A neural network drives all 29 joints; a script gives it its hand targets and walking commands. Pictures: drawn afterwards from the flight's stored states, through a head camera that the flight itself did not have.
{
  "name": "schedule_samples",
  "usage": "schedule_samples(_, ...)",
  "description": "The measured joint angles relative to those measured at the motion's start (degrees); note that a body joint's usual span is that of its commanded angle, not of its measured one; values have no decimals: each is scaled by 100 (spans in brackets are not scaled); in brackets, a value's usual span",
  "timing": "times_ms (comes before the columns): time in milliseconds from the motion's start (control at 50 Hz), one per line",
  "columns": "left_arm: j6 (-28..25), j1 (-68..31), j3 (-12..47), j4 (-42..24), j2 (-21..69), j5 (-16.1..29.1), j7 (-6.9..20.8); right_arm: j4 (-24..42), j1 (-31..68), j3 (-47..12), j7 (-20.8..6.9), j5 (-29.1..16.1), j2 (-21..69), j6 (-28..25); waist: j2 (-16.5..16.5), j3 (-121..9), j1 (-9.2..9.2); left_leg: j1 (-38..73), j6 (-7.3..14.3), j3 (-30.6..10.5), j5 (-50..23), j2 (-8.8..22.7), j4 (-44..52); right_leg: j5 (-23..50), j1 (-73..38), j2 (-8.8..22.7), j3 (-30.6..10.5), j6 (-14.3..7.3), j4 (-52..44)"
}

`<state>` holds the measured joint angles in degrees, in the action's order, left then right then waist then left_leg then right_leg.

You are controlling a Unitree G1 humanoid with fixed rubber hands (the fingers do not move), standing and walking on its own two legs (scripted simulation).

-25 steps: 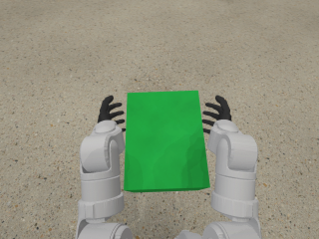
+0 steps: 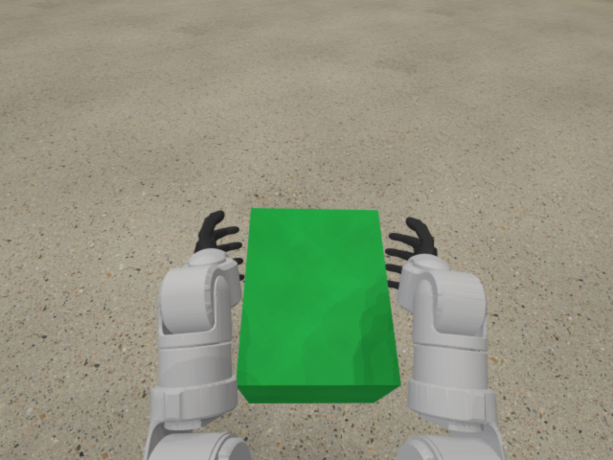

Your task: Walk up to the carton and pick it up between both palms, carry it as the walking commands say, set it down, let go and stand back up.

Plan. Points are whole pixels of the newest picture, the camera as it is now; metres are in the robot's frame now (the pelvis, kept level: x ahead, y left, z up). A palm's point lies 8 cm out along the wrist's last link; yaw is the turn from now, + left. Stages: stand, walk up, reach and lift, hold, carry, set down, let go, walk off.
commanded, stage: carry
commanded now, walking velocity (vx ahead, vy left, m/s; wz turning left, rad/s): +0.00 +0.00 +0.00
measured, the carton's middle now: (313, 307) +0.33 +0.01 +0.04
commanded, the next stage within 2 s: none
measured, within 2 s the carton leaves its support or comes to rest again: neither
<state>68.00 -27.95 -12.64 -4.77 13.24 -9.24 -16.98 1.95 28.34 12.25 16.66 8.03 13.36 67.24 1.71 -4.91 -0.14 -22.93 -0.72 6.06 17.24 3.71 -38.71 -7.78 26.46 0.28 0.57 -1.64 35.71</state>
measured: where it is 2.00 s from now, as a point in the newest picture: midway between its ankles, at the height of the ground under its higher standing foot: outside the picture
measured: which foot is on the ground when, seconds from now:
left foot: down 0.00-0.34, up 0.36-0.58, down 0.60-0.86, up 0.88-0.98, down 1.00-1.00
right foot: down 0.00-0.18, up 0.20-0.30, down 0.32-0.62, up 0.64-0.80, down 0.82-1.00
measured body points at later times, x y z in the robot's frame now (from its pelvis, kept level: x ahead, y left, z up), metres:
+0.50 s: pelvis -0.12 +0.01 +0.00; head -0.15 +0.00 +0.45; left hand +0.19 +0.15 +0.11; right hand +0.20 -0.11 +0.11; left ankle -0.08 +0.15 -0.68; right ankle +0.00 -0.11 -0.72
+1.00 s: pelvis -0.30 +0.03 -0.02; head -0.29 +0.04 +0.43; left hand -0.02 +0.24 +0.09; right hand +0.05 -0.01 +0.10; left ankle -0.25 +0.18 -0.72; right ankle -0.13 -0.11 -0.72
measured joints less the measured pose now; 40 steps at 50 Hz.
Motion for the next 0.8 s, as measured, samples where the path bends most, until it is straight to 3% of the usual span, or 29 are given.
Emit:
schedule_samples(140,6,104,205,326,-35,-2,-1,-30,-221,-11,1,-3,-79,107,0,-14,-2,-173,5,-8,227,0,17,256,1,-9,-1,63,-425)
schedule_samples(180,5,113,175,327,-39,-3,-1,3,-227,-71,2,-2,-83,155,-12,28,1,-158,21,-13,-35,2,111,-192,74,-16,4,87,-242)
schedule_samples(260,8,119,173,327,-47,-3,0,79,-231,-114,22,-3,-82,235,-55,-11,-2,-285,40,-137,-854,1,116,-1056,214,-14,1,87,1162)
schedule_samples(300,28,119,74,324,-49,-3,9,3,-230,-185,22,-3,-80,234,-47,-170,-7,-517,40,-155,-895,-6,53,-1221,20,-5,-7,87,985)
schedule_samples(340,34,120,61,327,-44,-1,12,-69,-227,-176,23,-1,-84,187,-101,-153,-2,-669,31,-179,-899,-10,36,-829,-65,7,15,89,620)
schedule_samples(400,80,134,215,397,-47,1,17,-41,-302,-85,23,-1,-110,212,-74,52,-6,-851,8,-143,215,-68,-736,-515,-39,126,17,93,504)
schedule_samples(480,37,133,393,395,-46,-1,25,284,-337,-48,35,0,-130,318,-83,147,-1,-858,8,-256,392,-66,-1729,-150,33,302,24,132,144)
schedule_samples(540,-17,130,472,322,-44,-2,42,500,-337,-53,57,-1,-131,293,-89,145,2,-463,8,-382,444,-65,-1467,69,222,410,30,236,53)
schedule_samples(580,-31,125,506,280,-42,-3,41,576,-337,-51,60,-1,-133,284,-97,143,7,-30,8,-387,446,-62,-747,170,380,479,38,317,84)
schedule_samples(640,-61,162,475,251,-61,-3,44,525,-350,-117,58,-5,-126,218,77,338,-5,52,-8,-424,199,-274,-367,76,481,706,37,376,203)
schedule_samples(700,2,274,408,207,-105,-1,64,357,-351,-255,55,-3,-130,239,-47,397,-2,-174,-6,-688,-62,-281,-351,-1198,483,508,47,376,953)
schedule_samples(740,18,271,359,-48,-106,3,64,496,-348,-396,49,-3,-129,203,-77,398,-5,-458,-7,-872,-261,-285,-341,-1343,465,343,42,376,1185)
schedule_samples(800,-13,248,356,-337,-98,6,65,681,-315,-459,35,-1,-115,104,-78,388,-7,-921,-36,-1061,-554,-319,-341,-1348,201,186,34,375,794)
